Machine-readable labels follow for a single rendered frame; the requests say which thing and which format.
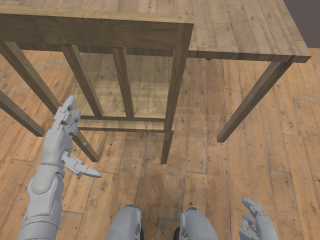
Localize robot left shin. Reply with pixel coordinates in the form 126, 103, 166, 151
124, 203, 140, 240

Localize chair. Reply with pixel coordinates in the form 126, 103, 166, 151
0, 5, 194, 164

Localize robot right hand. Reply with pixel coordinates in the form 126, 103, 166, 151
239, 196, 280, 240

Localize left robot forearm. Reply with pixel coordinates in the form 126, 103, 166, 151
17, 164, 65, 240

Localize robot left thigh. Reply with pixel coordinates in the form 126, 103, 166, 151
105, 207, 142, 240

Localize table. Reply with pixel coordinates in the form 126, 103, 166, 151
0, 0, 312, 143

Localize robot left hand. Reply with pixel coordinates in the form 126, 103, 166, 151
41, 95, 102, 178

